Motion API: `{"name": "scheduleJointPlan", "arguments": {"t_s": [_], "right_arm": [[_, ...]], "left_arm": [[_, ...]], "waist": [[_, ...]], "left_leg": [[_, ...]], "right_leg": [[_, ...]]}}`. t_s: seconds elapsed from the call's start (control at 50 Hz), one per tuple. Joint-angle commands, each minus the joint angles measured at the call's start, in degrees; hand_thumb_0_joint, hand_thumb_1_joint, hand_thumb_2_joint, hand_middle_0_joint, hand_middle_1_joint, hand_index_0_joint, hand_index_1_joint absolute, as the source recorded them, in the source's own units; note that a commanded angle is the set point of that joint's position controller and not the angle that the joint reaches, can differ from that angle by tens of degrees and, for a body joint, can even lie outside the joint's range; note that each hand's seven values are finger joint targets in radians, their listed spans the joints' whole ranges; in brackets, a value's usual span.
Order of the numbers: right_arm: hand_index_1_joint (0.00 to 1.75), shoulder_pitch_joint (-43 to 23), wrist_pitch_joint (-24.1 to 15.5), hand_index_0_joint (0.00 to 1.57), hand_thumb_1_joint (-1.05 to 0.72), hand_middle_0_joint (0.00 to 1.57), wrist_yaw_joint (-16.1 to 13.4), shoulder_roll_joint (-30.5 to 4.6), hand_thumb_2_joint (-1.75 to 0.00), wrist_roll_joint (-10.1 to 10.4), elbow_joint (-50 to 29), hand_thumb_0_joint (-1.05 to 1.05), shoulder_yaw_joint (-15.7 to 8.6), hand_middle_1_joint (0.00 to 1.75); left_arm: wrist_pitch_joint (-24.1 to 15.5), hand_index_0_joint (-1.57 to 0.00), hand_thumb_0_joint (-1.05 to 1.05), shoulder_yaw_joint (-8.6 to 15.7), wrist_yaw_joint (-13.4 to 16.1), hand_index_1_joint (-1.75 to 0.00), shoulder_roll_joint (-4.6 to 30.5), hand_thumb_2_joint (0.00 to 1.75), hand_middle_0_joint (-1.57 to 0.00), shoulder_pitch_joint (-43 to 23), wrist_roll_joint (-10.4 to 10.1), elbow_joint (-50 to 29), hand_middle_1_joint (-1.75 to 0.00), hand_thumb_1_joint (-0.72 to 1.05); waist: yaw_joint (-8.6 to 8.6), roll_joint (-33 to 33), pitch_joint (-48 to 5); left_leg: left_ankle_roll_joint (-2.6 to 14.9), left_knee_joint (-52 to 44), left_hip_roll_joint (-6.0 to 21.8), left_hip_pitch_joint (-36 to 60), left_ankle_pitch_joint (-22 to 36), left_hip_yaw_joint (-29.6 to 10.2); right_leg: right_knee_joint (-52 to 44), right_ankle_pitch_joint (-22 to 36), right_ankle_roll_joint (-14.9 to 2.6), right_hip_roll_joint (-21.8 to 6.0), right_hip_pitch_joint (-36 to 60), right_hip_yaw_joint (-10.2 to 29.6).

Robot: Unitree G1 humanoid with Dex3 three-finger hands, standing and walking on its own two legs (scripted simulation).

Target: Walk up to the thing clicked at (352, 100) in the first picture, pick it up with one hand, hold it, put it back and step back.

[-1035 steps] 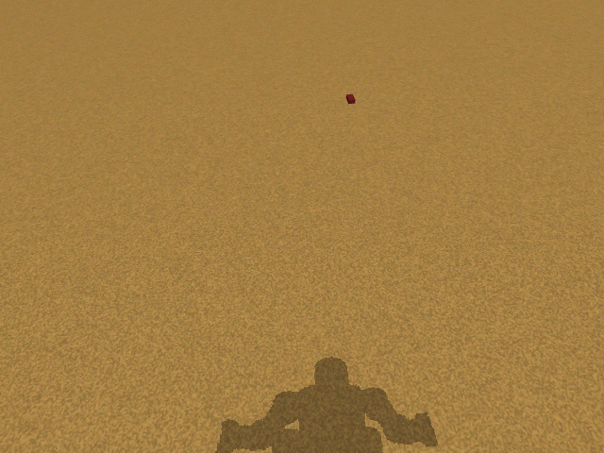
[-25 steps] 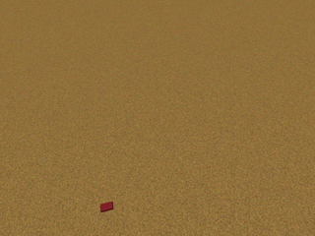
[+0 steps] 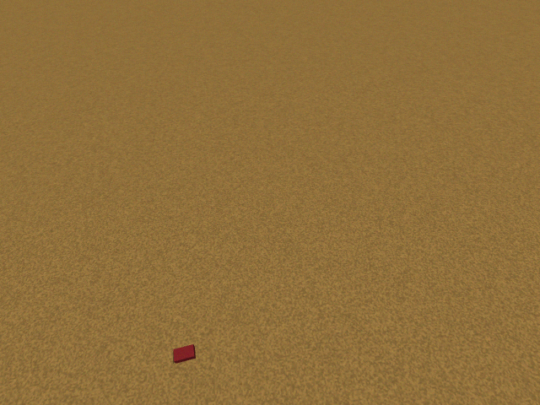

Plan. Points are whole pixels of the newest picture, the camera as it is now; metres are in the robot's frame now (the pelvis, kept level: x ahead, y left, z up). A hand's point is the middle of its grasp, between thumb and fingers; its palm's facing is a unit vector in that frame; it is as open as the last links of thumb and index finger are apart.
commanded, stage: stand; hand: left
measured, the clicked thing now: (184, 353) +0.43 +0.36 -0.77
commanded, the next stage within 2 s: walk up in 0.88 s
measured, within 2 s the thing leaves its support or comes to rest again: neither
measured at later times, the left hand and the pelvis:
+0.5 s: hand out of the picture +0.07 +0.25 -0.16, palm faces -0.03 -0.94 -0.34, open 7.4 cm; pelvis +0.00 +0.00 +0.00, yaw +0 degrees
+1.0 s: hand out of the picture +0.06 +0.28 -0.15, palm faces +0.02 -0.91 -0.41, open 7.4 cm; pelvis +0.00 +0.02 -0.01, yaw +1 degrees
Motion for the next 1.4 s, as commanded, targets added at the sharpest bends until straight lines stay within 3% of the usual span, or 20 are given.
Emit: {"name": "scheduleJointPlan", "arguments": {"t_s": [0.0,0.24,0.5,0.84,0.86,0.88,0.9,0.92,0.94,0.98,1.06,1.1,1.14,1.16,1.18,1.2,1.24,1.26,1.32,1.38], "right_arm": [[0.30,-1.9,-1.4,0.20,-0.90,0.20,-0.8,-12.0,-0.90,0.1,-3.0,0.00,-2.5,0.30],[0.30,-1.9,-1.1,0.20,-0.90,0.20,-0.6,-11.9,-0.90,0.1,-2.8,0.00,-2.5,0.30],[0.30,-2.1,-1.3,0.20,-0.90,0.20,-0.8,-12.1,-0.90,0.2,-3.2,0.00,-2.4,0.30],[0.30,-1.9,-1.3,0.20,-0.90,0.20,-0.8,-12.1,-0.90,0.0,-3.6,0.00,-2.5,0.30],[0.30,-2.6,0.9,0.20,-0.90,0.20,0.6,-17.1,-0.90,-2.3,-6.5,0.00,-5.8,0.30],[0.30,-4.8,2.0,0.20,-0.90,0.20,1.1,-14.1,-0.90,-2.6,-8.7,0.00,-5.3,0.30],[0.30,-5.6,2.8,0.20,-0.90,0.20,1.6,-12.5,-0.90,-2.8,-10.8,0.00,-5.4,0.30],[0.30,-4.1,3.7,0.20,-0.90,0.20,1.9,-12.2,-0.90,-3.2,-12.4,0.00,-5.7,0.30],[0.30,-2.7,4.2,0.20,-0.90,0.20,2.4,-12.4,-0.90,-3.1,-12.9,0.00,-6.2,0.30],[0.30,0.7,4.7,0.20,-0.90,0.20,3.3,-12.8,-0.90,-2.8,-13.7,0.00,-7.3,0.30],[0.30,0.8,4.5,0.20,-0.90,0.20,3.8,-12.3,-0.90,-2.6,-15.6,0.00,-7.8,0.30],[0.30,4.1,4.1,0.20,-0.90,0.20,3.5,-12.4,-0.90,-2.3,-15.2,0.00,-8.5,0.30],[0.30,11.3,3.2,0.20,-0.90,0.20,2.9,-14.5,-0.90,-2.3,-12.2,0.00,-10.1,0.30],[0.30,11.8,2.5,0.20,-0.90,0.20,2.4,-18.5,-0.90,-3.2,-13.2,0.00,-10.8,0.30],[0.30,9.1,1.7,0.20,-0.90,0.20,2.1,-22.7,-0.90,-2.3,-15.6,0.00,-10.7,0.30],[0.30,6.4,1.5,0.20,-0.90,0.20,1.9,-23.6,-0.90,-1.6,-16.2,0.00,-10.7,0.30],[0.30,1.0,1.3,0.20,-0.90,0.20,1.0,-17.2,-0.90,-1.6,-18.0,0.00,-8.5,0.30],[0.30,0.5,0.8,0.20,-0.90,0.20,0.5,-16.2,-0.90,-1.2,-18.5,0.00,-8.1,0.30],[0.30,4.1,-0.5,0.20,-0.90,0.20,0.1,-16.0,-0.90,-0.9,-16.5,0.00,-7.5,0.30],[0.30,4.6,-1.1,0.20,-0.90,0.20,-0.6,-15.4,-0.90,-0.3,-16.1,0.00,-6.8,0.30]], "left_arm": [[-1.1,-0.20,0.00,2.3,1.1,-0.30,12.8,0.90,-0.20,-1.7,-0.2,-3.2,-0.30,0.90],[-1.2,-0.20,0.00,2.3,1.1,-0.30,12.7,0.90,-0.20,-1.9,-0.2,-3.0,-0.30,0.90],[-1.3,-0.20,0.00,2.2,1.2,-0.30,12.3,0.90,-0.20,-1.2,-0.2,-3.0,-0.30,0.90],[-1.2,-0.20,0.00,2.5,1.1,-0.30,12.7,0.90,-0.20,-1.7,-0.1,-3.1,-0.30,0.90],[-2.3,-0.20,0.00,5.5,3.0,-0.30,19.1,0.90,-0.20,5.5,-0.1,-2.2,-0.30,0.90],[-2.5,-0.20,0.00,6.4,3.9,-0.30,21.3,0.90,-0.20,9.7,0.0,-1.8,-0.30,0.90],[-2.6,-0.20,0.00,7.3,4.7,-0.30,22.3,0.90,-0.20,9.9,0.8,-3.0,-0.30,0.90],[-2.7,-0.20,0.00,7.8,5.2,-0.30,22.4,0.90,-0.20,9.1,1.1,-4.8,-0.30,0.90],[-2.7,-0.20,0.00,7.6,5.3,-0.30,21.0,0.90,-0.20,6.8,1.1,-6.8,-0.30,0.90],[-2.8,-0.20,0.00,7.1,5.4,-0.30,19.6,0.90,-0.20,3.5,1.3,-9.2,-0.30,0.90],[-2.9,-0.20,0.00,7.3,4.8,-0.30,19.2,0.90,-0.20,3.4,1.9,-12.2,-0.30,0.90],[-2.4,-0.20,0.00,7.2,4.1,-0.30,19.5,0.90,-0.20,0.0,1.9,-14.3,-0.30,0.90],[-1.1,-0.20,0.00,6.2,3.4,-0.30,16.6,0.90,-0.20,-0.4,1.4,-15.2,-0.30,0.90],[-0.5,-0.20,0.00,4.6,3.1,-0.30,11.1,0.90,-0.20,3.9,0.8,-15.5,-0.30,0.90],[-0.2,-0.20,0.00,4.9,3.6,-0.30,11.6,0.90,-0.20,3.5,0.2,-15.1,-0.30,0.90],[-0.1,-0.20,0.00,5.6,4.0,-0.30,15.4,0.90,-0.20,2.8,0.2,-13.5,-0.30,0.90],[-0.1,-0.20,0.00,5.3,3.7,-0.30,14.8,0.90,-0.20,7.6,-0.5,-11.0,-0.30,0.90],[-0.4,-0.20,0.00,5.2,3.3,-0.30,15.1,0.90,-0.20,9.5,-0.6,-10.1,-0.30,0.90],[-0.5,-0.20,0.00,4.8,2.2,-0.30,13.4,0.90,-0.20,7.4,-0.1,-9.7,-0.30,0.90],[0.2,-0.20,0.00,4.9,2.1,-0.30,13.1,0.90,-0.20,5.4,0.4,-10.1,-0.30,0.90]], "waist": [[-0.28,-0.1,-4.9],[-0.34,-0.2,-3.6],[-0.10,-0.1,-5.3],[-0.28,0.3,-5.3],[2.23,5.9,-5.0],[3.95,0.9,-3.9],[4.70,-3.6,-3.0],[4.02,-3.8,-2.1],[2.82,-4.5,-0.8],[-0.28,-5.9,-0.4],[0.55,-9.3,-1.2],[-1.63,-10.9,-2.0],[-4.89,-2.8,-4.1],[-4.83,12.2,-4.3],[-4.31,17.2,-4.9],[-3.57,13.6,-1.6],[0.45,8.4,0.4],[1.12,9.0,-0.6],[-0.47,8.3,-3.2],[-0.93,7.0,-2.9]], "left_leg": [[2.85,-1.9,5.4,2.3,9.8,-4.1],[2.90,-2.4,5.0,1.0,6.3,-4.2],[3.06,-1.3,5.3,2.5,10.7,-3.9],[2.97,-1.7,5.3,1.6,9.9,-3.9],[3.53,6.6,1.2,-5.5,7.7,-0.7],[2.83,13.2,-1.1,-13.1,-1.8,0.8],[2.64,23.4,-2.1,-19.0,-17.8,-2.3],[3.07,31.8,0.0,-20.9,-20.8,-7.4],[3.48,36.9,0.4,-21.7,-20.4,-9.8],[2.87,38.7,1.1,-21.6,-18.0,-11.6],[1.80,28.3,1.6,-17.5,-16.4,-6.7],[2.61,19.6,0.7,-10.1,-13.3,-4.3],[3.48,9.7,-3.0,2.7,-3.2,-0.6],[7.08,-0.2,6.3,3.6,-5.9,-15.7],[12.82,-5.5,14.6,-5.5,-11.6,-33.2],[16.55,-6.8,16.3,-13.4,-21.0,-35.5],[14.65,-1.4,11.0,-11.0,-15.3,-22.9],[13.07,0.6,9.9,-8.6,-11.8,-19.9],[13.93,3.5,12.2,-3.3,4.1,-19.5],[13.00,4.9,12.8,-3.3,17.9,-18.3]], "right_leg": [[-2.6,11.4,-2.02,-6.7,-0.6,4.4],[-3.6,8.7,-1.89,-6.6,-1.2,4.7],[-2.7,13.7,-1.92,-6.7,0.2,4.3],[-2.9,12.5,-2.13,-6.8,0.6,4.4],[-1.6,14.4,-4.00,-9.9,6.9,7.4],[-2.3,17.3,-6.80,-14.8,10.3,12.6],[-3.6,19.5,-11.99,-20.8,10.7,18.2],[-3.3,16.6,-14.93,-24.1,6.5,19.5],[-3.1,14.7,-16.06,-23.3,3.0,17.4],[-2.5,12.6,-14.48,-19.7,0.5,12.0],[1.9,17.1,-13.59,-17.3,-2.0,6.5],[6.6,11.9,-11.83,-15.6,-7.8,4.3],[19.8,-0.7,-7.53,-9.8,-16.1,-0.5],[33.8,-14.1,-4.21,-2.3,-22.1,-4.2],[37.1,-26.7,-2.97,3.0,-21.4,2.2],[42.6,-26.5,-3.61,1.0,-18.2,7.3],[43.6,-21.0,-2.94,-0.3,-20.1,8.6],[39.9,-18.9,-2.72,-0.8,-20.2,7.7],[27.0,-18.8,-0.91,-0.5,-15.4,4.9],[21.4,-16.2,-1.50,0.2,-11.1,2.4]]}}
